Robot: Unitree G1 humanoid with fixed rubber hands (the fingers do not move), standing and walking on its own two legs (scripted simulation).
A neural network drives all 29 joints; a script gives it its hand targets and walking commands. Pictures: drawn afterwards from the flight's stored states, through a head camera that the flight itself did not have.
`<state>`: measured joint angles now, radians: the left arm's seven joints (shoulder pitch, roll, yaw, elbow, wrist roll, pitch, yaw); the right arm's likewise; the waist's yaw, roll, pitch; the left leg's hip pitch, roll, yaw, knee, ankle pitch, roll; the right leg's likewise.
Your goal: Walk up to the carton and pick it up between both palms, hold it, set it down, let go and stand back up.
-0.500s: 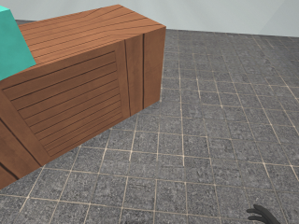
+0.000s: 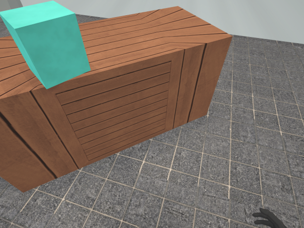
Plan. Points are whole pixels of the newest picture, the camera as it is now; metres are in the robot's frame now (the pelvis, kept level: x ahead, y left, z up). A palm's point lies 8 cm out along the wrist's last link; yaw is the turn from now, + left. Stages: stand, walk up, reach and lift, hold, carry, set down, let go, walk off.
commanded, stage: walk up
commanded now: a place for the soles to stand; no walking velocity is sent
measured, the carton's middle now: (49, 44) +0.82 +0.42 +0.09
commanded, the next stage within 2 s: none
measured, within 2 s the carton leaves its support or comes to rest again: neither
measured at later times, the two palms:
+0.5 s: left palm out of the picture +0.15 +0.46 -0.06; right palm (208, 167) +0.33 -0.19 -0.08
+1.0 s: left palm out of the picture +0.21 +0.58 -0.07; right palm (164, 138) +0.45 -0.05 -0.08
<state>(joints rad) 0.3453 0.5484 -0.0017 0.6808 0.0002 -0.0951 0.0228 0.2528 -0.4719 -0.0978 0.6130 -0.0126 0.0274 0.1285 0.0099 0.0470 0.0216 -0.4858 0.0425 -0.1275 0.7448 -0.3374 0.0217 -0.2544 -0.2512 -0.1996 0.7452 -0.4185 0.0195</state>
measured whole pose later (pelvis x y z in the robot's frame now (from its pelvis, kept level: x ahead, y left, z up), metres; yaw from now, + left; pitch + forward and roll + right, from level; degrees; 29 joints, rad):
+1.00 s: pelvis +0.24 +0.23 -0.01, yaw +18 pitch +0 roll -1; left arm 0.34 0.54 0.00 0.68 0.00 -0.06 0.03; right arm 0.30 -0.47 -0.05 0.61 -0.01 0.01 0.03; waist -0.01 0.03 0.06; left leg -0.48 -0.04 -0.12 0.83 -0.34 0.00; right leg -0.48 -0.16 -0.07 1.05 -0.54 0.02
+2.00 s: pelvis +0.23 +0.24 -0.01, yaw +24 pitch -1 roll +1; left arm 0.29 0.48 0.00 0.68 0.00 0.00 0.00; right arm 0.30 -0.47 -0.04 0.61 -0.01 -0.01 -0.02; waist 0.01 0.00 0.09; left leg -0.47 -0.05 -0.09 0.93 -0.47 0.01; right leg -0.42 -0.12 -0.07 0.86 -0.41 0.01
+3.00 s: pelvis +0.19 +0.23 -0.01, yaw +25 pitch -2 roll +0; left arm 0.27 0.48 0.00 0.68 0.00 0.00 0.00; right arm 0.30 -0.47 -0.04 0.61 -0.01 -0.03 -0.02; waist 0.02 0.00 0.09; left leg -0.45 -0.04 -0.10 0.86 -0.42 0.02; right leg -0.42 -0.09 -0.06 0.87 -0.42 0.01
